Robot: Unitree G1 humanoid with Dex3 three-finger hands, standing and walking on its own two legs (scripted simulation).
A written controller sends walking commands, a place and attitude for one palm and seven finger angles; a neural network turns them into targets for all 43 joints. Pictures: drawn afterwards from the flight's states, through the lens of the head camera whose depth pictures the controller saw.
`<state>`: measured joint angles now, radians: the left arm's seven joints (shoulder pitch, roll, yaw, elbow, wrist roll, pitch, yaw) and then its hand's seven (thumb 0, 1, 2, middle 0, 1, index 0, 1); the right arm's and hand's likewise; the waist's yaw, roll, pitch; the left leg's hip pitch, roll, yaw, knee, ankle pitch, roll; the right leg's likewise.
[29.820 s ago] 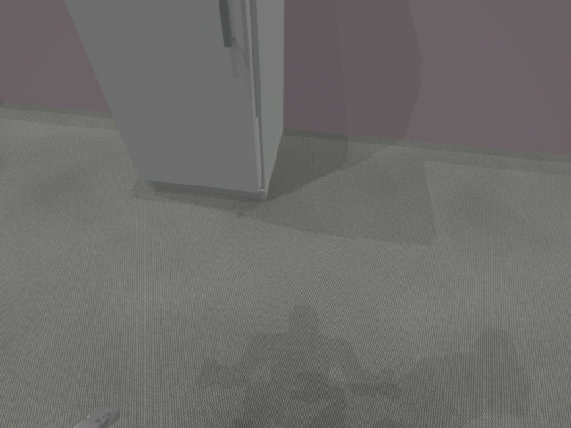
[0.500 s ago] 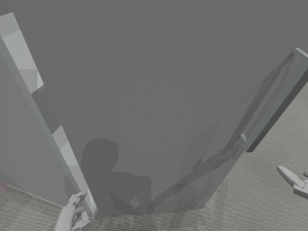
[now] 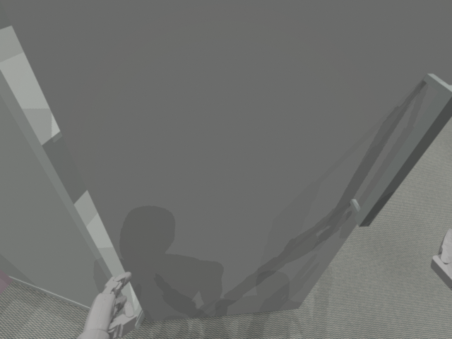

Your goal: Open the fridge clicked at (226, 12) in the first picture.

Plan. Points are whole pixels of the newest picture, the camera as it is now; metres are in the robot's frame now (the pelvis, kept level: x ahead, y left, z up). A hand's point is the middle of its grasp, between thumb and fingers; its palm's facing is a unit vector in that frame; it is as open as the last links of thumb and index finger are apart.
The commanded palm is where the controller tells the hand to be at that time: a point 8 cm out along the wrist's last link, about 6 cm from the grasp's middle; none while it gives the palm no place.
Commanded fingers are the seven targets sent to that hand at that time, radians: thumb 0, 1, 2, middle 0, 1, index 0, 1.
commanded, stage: draw the hand back to the body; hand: right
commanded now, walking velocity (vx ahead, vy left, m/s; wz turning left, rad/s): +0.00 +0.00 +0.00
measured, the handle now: (391, 162) +0.37 -0.29 +0.16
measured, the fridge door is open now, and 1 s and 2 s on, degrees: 67 67 67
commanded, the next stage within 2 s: step back with the hand held close in 0.12 s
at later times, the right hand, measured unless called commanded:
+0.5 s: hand (433, 269) +0.18 -0.27 +0.15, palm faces +0.36 +0.80 -0.48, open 7.4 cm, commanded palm +0.12 -0.31 +0.18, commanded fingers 0.00 -0.90 -0.90 0.20 0.30 0.20 0.30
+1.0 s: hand out of the picture +0.12 -0.30 +0.15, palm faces +0.44 +0.80 -0.42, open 7.4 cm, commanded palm +0.06 -0.33 +0.18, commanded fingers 0.00 -0.90 -0.90 0.20 0.30 0.20 0.30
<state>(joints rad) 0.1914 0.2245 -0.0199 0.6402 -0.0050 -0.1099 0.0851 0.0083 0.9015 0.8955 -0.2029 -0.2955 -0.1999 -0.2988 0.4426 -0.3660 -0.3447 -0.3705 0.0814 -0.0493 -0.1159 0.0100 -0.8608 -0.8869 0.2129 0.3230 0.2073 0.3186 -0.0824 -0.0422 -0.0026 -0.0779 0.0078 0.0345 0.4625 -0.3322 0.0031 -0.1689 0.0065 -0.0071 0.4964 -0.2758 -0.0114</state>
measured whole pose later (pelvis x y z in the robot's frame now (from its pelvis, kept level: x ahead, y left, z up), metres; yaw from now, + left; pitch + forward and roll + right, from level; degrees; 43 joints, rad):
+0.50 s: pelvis -0.02 -0.01 +0.00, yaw +1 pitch +0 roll +1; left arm 0.17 0.24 -0.01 0.57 -0.01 0.00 0.08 0.01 0.90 0.90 -0.20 -0.30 -0.20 -0.30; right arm 0.53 -0.39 -0.37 -0.46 0.05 -0.12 -0.11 0.01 -0.89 -0.90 0.21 0.30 0.21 0.30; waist -0.02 -0.04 0.02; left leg -0.19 0.00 0.03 0.47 -0.29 -0.01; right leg -0.29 0.00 -0.01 0.53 -0.24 -0.02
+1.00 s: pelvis -0.08 -0.03 -0.01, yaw +0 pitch +0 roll +3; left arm 0.21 0.21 -0.03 0.59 0.00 -0.08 0.09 0.01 0.90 0.90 -0.21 -0.30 -0.20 -0.30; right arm 0.51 -0.40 -0.41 -0.52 0.03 -0.20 -0.15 0.01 -0.89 -0.90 0.21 0.30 0.21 0.30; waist -0.03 0.00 0.02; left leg -0.30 0.00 0.05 0.50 -0.22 -0.03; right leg -0.42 -0.01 0.00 0.60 -0.18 -0.05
